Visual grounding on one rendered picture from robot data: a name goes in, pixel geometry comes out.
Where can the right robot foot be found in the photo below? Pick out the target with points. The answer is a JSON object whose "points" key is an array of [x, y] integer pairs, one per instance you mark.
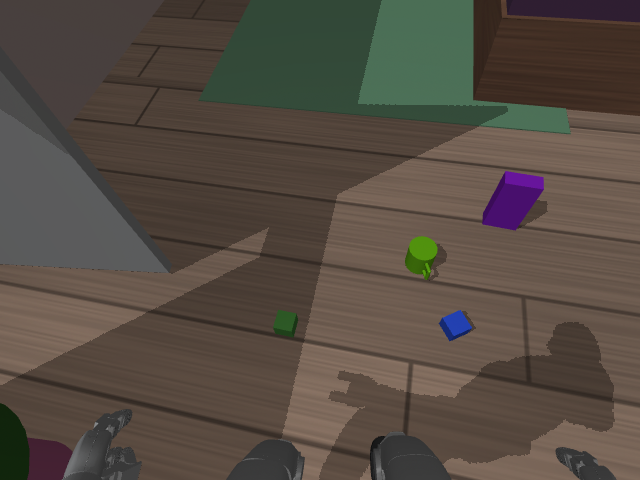
{"points": [[374, 446]]}

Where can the right robot hand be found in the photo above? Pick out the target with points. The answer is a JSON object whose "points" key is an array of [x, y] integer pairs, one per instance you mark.
{"points": [[583, 465]]}

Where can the bed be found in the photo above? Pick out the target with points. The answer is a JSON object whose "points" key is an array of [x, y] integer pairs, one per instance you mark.
{"points": [[576, 54]]}

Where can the potted plant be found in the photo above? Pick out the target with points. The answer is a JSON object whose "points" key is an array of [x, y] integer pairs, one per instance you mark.
{"points": [[23, 458]]}

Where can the left robot hand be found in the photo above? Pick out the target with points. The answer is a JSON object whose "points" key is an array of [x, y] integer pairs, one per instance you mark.
{"points": [[93, 454]]}

